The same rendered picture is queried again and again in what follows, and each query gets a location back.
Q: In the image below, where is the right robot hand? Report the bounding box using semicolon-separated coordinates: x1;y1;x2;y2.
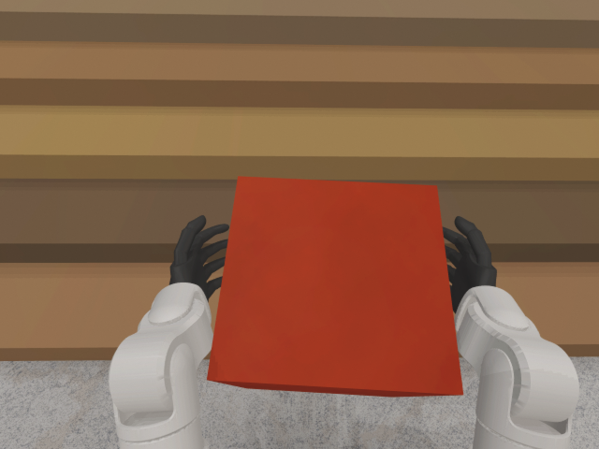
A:
443;216;497;313

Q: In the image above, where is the robot right forearm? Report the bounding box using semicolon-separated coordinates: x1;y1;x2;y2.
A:
454;285;579;449

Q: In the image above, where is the robot left forearm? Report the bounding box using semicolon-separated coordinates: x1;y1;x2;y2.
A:
109;282;213;449

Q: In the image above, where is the carton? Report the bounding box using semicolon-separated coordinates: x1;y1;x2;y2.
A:
207;176;463;397

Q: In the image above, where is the left robot hand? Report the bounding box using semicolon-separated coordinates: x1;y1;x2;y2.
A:
169;215;229;303

